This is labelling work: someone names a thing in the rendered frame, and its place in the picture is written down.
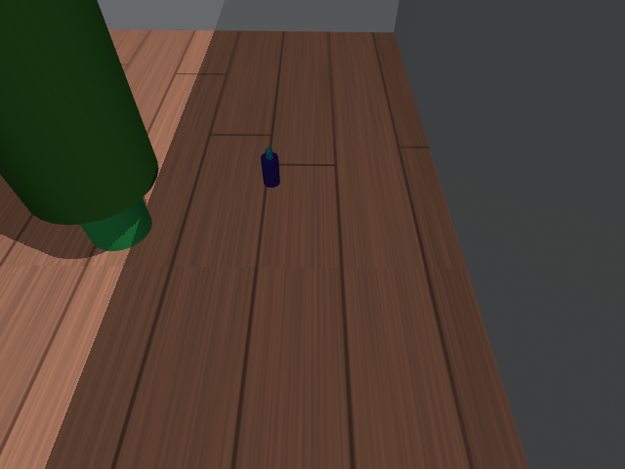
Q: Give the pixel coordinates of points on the bottle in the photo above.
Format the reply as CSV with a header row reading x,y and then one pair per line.
x,y
270,168

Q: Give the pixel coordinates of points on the potted plant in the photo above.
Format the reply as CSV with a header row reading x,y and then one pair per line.
x,y
73,146

